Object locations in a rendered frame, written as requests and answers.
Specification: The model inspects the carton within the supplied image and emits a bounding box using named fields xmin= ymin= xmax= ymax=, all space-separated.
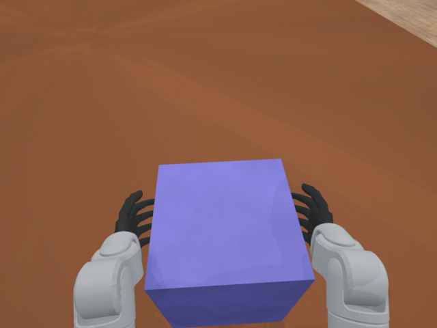
xmin=144 ymin=159 xmax=315 ymax=328

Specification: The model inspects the robot left forearm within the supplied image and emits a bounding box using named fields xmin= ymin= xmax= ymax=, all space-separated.
xmin=73 ymin=231 xmax=143 ymax=328

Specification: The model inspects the robot right forearm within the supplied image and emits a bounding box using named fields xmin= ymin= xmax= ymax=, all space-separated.
xmin=310 ymin=223 xmax=389 ymax=328

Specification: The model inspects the robot right hand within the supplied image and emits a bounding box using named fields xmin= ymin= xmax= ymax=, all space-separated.
xmin=291 ymin=183 xmax=333 ymax=247

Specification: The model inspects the robot left hand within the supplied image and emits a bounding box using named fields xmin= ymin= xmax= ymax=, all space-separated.
xmin=114 ymin=190 xmax=155 ymax=248

